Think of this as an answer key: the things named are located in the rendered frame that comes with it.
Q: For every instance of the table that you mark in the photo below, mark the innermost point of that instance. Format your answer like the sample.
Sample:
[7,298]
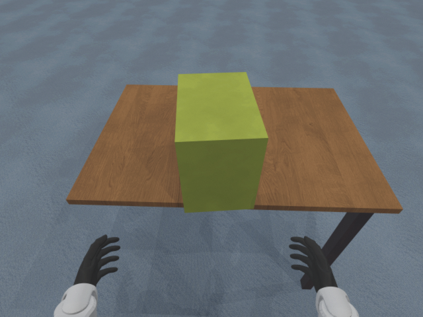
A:
[315,160]

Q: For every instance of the robot right forearm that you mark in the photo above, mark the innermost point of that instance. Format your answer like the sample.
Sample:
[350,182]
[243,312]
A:
[334,302]

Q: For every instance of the carton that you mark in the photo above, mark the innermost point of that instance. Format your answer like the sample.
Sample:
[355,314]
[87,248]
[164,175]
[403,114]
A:
[220,141]

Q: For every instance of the robot left forearm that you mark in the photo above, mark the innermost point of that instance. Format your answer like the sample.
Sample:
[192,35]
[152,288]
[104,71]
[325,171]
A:
[79,300]

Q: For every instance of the right robot hand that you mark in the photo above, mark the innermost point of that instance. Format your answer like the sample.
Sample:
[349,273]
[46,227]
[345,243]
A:
[319,271]

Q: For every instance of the left robot hand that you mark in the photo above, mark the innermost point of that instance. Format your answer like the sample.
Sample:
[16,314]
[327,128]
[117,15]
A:
[89,271]

